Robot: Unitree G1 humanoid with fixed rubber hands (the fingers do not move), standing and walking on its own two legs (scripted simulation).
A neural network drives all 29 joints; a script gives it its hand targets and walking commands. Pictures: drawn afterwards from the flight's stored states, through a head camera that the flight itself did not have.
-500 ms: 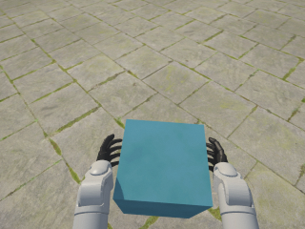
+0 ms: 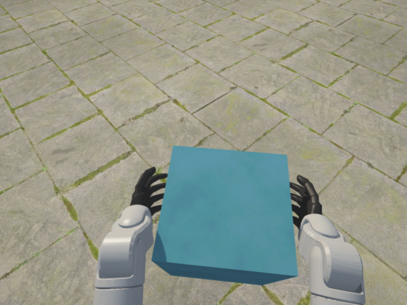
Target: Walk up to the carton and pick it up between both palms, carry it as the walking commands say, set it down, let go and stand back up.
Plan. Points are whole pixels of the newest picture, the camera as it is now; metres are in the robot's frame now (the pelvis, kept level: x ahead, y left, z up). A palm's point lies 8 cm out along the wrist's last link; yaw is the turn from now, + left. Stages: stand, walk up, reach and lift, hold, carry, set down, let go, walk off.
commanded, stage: carry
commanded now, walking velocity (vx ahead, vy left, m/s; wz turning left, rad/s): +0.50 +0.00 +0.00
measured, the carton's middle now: (221, 222) +0.29 -0.01 -0.02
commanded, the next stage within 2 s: none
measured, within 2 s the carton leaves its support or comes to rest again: neither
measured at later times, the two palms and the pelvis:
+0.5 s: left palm (156, 125) +0.47 +0.13 +0.09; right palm (292, 136) +0.45 -0.17 +0.07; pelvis +0.21 +0.00 +0.00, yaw -2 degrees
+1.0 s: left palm (148, 97) +0.56 +0.16 +0.09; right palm (272, 102) +0.56 -0.14 +0.08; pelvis +0.30 +0.02 +0.00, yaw +0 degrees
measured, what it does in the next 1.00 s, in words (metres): walks ahead: left foot, then right foot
